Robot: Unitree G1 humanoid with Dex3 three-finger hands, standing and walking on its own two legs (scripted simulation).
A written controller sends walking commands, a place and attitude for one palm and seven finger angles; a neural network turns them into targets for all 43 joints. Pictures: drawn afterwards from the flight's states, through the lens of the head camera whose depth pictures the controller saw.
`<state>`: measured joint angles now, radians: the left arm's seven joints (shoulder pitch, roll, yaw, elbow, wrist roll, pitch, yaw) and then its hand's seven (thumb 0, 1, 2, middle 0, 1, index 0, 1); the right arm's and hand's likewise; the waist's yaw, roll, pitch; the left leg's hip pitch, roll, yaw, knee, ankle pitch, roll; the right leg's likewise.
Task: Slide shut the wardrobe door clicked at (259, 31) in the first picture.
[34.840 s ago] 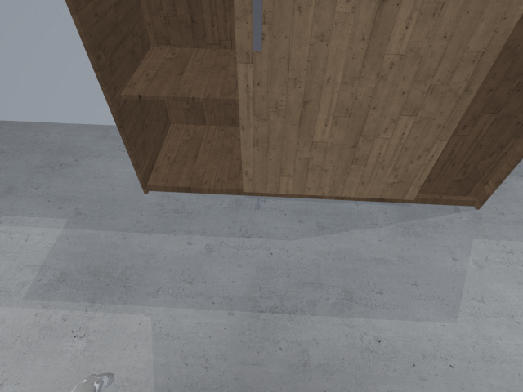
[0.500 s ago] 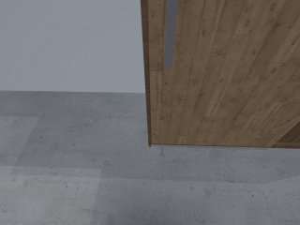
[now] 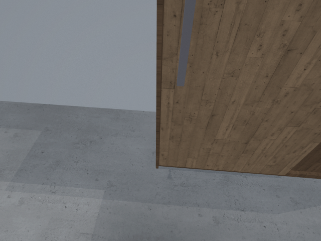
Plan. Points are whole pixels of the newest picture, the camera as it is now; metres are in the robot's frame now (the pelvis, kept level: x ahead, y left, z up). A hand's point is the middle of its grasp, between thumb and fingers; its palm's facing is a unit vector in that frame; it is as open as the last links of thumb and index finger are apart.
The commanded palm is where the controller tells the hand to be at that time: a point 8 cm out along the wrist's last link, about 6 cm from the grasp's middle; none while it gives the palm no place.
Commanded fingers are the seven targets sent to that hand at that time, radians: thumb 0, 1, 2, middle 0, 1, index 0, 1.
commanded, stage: let the arm hang, fingers relaxed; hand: right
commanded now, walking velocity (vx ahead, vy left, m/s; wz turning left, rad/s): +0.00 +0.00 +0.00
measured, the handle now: (185, 41) +0.68 -0.02 +0.18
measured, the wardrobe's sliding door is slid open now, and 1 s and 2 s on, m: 0.00 0.00 0.00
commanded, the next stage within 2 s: look to check the result in 0.20 s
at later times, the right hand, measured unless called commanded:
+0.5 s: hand out of the picture -0.02 -0.18 -0.18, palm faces +0.03 +0.99 -0.17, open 7.3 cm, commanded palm none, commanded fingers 0.00 -0.90 -0.90 0.20 0.30 0.20 0.30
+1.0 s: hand out of the picture +0.01 -0.22 -0.18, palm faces +0.00 +0.98 -0.20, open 7.3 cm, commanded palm none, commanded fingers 0.00 -0.90 -0.90 0.20 0.30 0.20 0.30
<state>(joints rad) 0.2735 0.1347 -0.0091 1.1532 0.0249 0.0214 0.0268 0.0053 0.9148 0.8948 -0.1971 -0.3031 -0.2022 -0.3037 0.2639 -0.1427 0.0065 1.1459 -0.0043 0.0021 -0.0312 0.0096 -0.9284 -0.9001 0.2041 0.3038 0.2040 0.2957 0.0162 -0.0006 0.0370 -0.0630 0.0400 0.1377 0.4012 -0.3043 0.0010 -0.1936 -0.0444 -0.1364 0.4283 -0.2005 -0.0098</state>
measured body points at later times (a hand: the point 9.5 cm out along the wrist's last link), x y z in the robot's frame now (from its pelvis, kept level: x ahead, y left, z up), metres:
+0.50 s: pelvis +0.00 -0.02 +0.00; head +0.02 -0.02 +0.45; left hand -0.01 +0.20 -0.16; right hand -0.02 -0.23 -0.16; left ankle -0.05 +0.11 -0.74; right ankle +0.02 -0.11 -0.74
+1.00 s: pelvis +0.00 -0.03 +0.00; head +0.02 -0.04 +0.45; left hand +0.01 +0.20 -0.16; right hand +0.01 -0.27 -0.16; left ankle -0.05 +0.11 -0.74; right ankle +0.02 -0.11 -0.74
